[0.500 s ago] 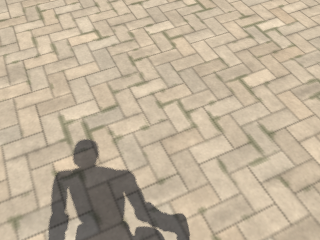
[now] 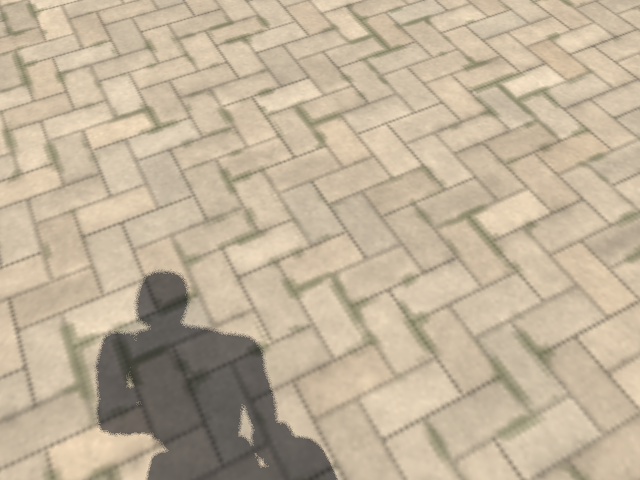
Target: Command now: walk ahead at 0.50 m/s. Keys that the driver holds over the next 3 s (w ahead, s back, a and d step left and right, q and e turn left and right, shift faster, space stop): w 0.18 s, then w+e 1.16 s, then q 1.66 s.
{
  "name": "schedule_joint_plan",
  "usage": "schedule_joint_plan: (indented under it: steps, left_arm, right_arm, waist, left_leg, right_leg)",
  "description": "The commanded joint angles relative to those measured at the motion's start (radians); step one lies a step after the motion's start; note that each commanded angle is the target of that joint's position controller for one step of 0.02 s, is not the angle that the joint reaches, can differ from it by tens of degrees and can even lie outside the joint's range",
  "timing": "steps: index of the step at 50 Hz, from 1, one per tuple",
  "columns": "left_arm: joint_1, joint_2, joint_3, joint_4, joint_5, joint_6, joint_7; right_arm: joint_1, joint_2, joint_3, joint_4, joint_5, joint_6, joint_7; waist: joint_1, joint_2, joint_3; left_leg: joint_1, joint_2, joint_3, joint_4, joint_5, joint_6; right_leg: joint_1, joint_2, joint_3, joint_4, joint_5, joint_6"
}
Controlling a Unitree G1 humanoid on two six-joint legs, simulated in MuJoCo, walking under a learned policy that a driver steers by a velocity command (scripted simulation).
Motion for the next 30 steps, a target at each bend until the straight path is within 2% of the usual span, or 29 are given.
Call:
schedule_joint_plan:
  steps: [1,2,3,4,5,7,9,13,16,19,21,22,23,24,25,26,27,28,29,30]
  left_arm:
    - [0.294,0.187,0.057,0.060,-0.025,0.014,-0.001]
    - [0.239,0.126,0.041,0.054,-0.022,0.006,-0.005]
    - [0.230,0.091,0.030,0.064,-0.020,-0.002,-0.002]
    - [0.239,0.059,0.019,0.082,-0.023,-0.008,0.003]
    - [0.265,0.056,0.015,0.097,-0.023,-0.016,0.006]
    - [0.317,0.086,0.018,0.118,-0.027,-0.029,0.010]
    - [0.352,0.112,0.021,0.125,-0.027,-0.031,0.010]
    - [0.432,0.104,0.010,0.135,-0.030,-0.024,0.009]
    - [0.490,0.118,0.011,0.143,-0.028,-0.021,0.014]
    - [0.519,0.128,0.014,0.144,-0.022,-0.015,0.019]
    - [0.508,0.145,0.022,0.136,-0.016,-0.011,0.025]
    - [0.489,0.156,0.026,0.129,-0.014,-0.009,0.027]
    - [0.459,0.168,0.032,0.120,-0.013,-0.008,0.028]
    - [0.434,0.177,0.036,0.112,-0.017,-0.008,0.024]
    - [0.416,0.162,0.035,0.100,-0.025,-0.009,0.019]
    - [0.419,0.108,0.022,0.054,-0.035,-0.011,0.017]
    - [0.540,0.028,0.012,0.033,-0.071,-0.002,0.020]
    - [0.494,0.122,0.031,0.053,-0.041,0.016,0.025]
    - [0.420,0.124,0.036,0.042,-0.030,0.019,0.015]
    - [0.382,0.098,0.034,0.032,-0.028,0.021,0.007]
  right_arm:
    - [-0.013,-0.122,-0.032,-0.095,-0.002,-0.011,0.006]
    - [-0.066,-0.111,-0.031,-0.107,-0.006,-0.015,0.009]
    - [-0.080,-0.096,-0.034,-0.107,-0.017,-0.007,0.012]
    - [-0.060,-0.074,-0.032,-0.104,-0.030,0.008,0.018]
    - [-0.047,-0.054,-0.031,-0.099,-0.034,0.020,0.024]
    - [-0.072,-0.049,-0.032,-0.110,-0.038,0.036,0.033]
    - [-0.160,-0.060,-0.034,-0.142,-0.038,0.045,0.039]
    - [-0.361,-0.072,-0.031,-0.216,-0.029,0.044,0.040]
    - [-0.461,-0.066,-0.023,-0.251,-0.022,0.040,0.039]
    - [-0.540,-0.079,-0.020,-0.288,-0.016,0.032,0.036]
    - [-0.558,-0.097,-0.023,-0.310,-0.012,0.021,0.034]
    - [-0.533,-0.109,-0.027,-0.311,-0.010,0.015,0.032]
    - [-0.474,-0.122,-0.033,-0.300,-0.008,0.008,0.028]
    - [-0.364,-0.141,-0.043,-0.269,-0.011,-0.002,0.020]
    - [-0.205,-0.178,-0.059,-0.226,-0.025,-0.015,0.009]
    - [-0.040,-0.267,-0.081,-0.221,-0.053,-0.022,-0.005]
    - [-0.071,-0.336,-0.096,-0.231,-0.059,-0.009,0.003]
    - [-0.159,-0.234,-0.079,-0.252,-0.040,0.008,0.006]
    - [-0.237,-0.155,-0.057,-0.264,-0.031,0.006,0.008]
    - [-0.264,-0.129,-0.050,-0.260,-0.031,0.000,0.010]
  waist:
    - [0.099,-0.065,-0.173]
    - [0.078,-0.018,-0.093]
    - [0.048,-0.017,-0.049]
    - [0.018,-0.036,-0.036]
    - [0.008,-0.047,-0.038]
    - [-0.004,-0.054,-0.030]
    - [0.005,-0.060,-0.005]
    - [0.051,-0.064,0.029]
    - [0.084,-0.078,0.021]
    - [0.106,-0.090,0.020]
    - [0.098,-0.100,0.017]
    - [0.079,-0.103,0.009]
    - [0.047,-0.107,-0.011]
    - [0.000,-0.093,-0.064]
    - [-0.065,-0.042,-0.161]
    - [-0.108,0.077,-0.325]
    - [-0.031,0.301,-0.403]
    - [-0.003,0.121,-0.291]
    - [0.013,0.036,-0.153]
    - [0.028,0.022,-0.093]
  left_leg:
    - [-0.580,0.046,-0.100,0.531,0.063,0.026]
    - [-0.559,0.078,-0.098,0.476,0.123,0.025]
    - [-0.520,0.102,-0.095,0.421,0.149,0.021]
    - [-0.468,0.118,-0.091,0.373,0.162,0.010]
    - [-0.441,0.120,-0.083,0.346,0.170,0.001]
    - [-0.463,0.125,-0.059,0.306,0.194,-0.015]
    - [-0.533,0.141,-0.039,0.246,0.258,-0.032]
    - [-0.602,0.141,-0.005,0.031,0.380,-0.072]
    - [-0.590,0.110,0.009,-0.105,0.430,-0.082]
    - [-0.591,0.089,0.005,-0.182,0.416,-0.076]
    - [-0.563,0.079,-0.009,-0.225,0.367,-0.062]
    - [-0.511,0.071,-0.014,-0.256,0.335,-0.052]
    - [-0.413,0.052,-0.011,-0.292,0.300,-0.040]
    - [-0.261,0.024,0.003,-0.345,0.295,-0.024]
    - [-0.030,0.062,-0.028,-0.381,0.329,0.003]
    - [0.214,0.322,-0.290,-0.397,0.204,0.044]
    - [0.371,0.524,-0.706,-0.532,0.147,0.148]
    - [0.244,0.476,-0.674,-0.560,0.016,0.131]
    - [0.097,0.425,-0.506,-0.582,0.031,0.103]
    - [0.000,0.380,-0.376,-0.612,0.142,0.081]
  right_leg:
    - [0.570,-0.401,0.615,-0.303,-0.161,-0.203]
    - [0.446,-0.360,0.517,-0.343,-0.079,-0.172]
    - [0.361,-0.314,0.429,-0.365,-0.009,-0.135]
    - [0.297,-0.274,0.359,-0.384,0.038,-0.104]
    - [0.275,-0.258,0.323,-0.392,0.082,-0.095]
    - [0.269,-0.239,0.272,-0.406,0.165,-0.094]
    - [0.277,-0.228,0.239,-0.431,0.177,-0.092]
    - [0.320,-0.198,0.235,-0.434,0.262,-0.087]
    - [0.383,-0.195,0.244,-0.405,0.322,-0.084]
    - [0.461,-0.211,0.275,-0.353,0.372,-0.100]
    - [0.495,-0.229,0.304,-0.310,0.414,-0.098]
    - [0.493,-0.233,0.312,-0.281,0.442,-0.086]
    - [0.472,-0.227,0.308,-0.229,0.502,-0.068]
    - [0.444,-0.199,0.293,-0.113,0.571,-0.050]
    - [0.350,-0.140,0.250,0.084,0.500,-0.029]
    - [0.176,-0.065,0.198,0.381,0.149,-0.013]
    - [-0.128,0.068,0.141,0.633,-0.427,0.012]
    - [-0.191,-0.017,0.192,0.717,-0.354,0.000]
    - [-0.193,-0.055,0.195,0.694,-0.256,0.004]
    - [-0.167,-0.085,0.190,0.657,-0.202,0.011]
